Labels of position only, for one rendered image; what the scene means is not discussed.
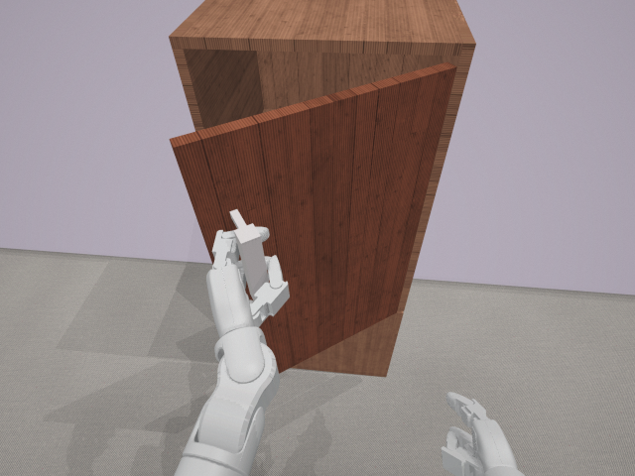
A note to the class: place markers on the left robot hand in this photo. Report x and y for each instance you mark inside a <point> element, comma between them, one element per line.
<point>226,284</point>

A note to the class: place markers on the handle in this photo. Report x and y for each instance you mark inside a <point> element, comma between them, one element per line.
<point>251,252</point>

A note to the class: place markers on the cupboard door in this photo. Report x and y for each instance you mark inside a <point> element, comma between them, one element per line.
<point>340,182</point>

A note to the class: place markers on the robot left forearm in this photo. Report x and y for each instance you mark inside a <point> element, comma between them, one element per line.
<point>227,433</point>

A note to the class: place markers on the right robot hand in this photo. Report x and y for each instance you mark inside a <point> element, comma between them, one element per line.
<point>487,447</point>

